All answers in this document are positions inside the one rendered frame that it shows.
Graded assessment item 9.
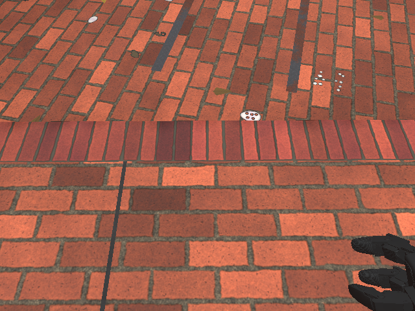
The right robot hand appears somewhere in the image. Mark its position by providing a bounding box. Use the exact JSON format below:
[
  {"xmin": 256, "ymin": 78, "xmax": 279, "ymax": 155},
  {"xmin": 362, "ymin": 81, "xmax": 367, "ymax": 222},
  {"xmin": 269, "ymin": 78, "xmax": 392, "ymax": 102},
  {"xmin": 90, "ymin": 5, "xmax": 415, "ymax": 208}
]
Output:
[{"xmin": 348, "ymin": 233, "xmax": 415, "ymax": 311}]

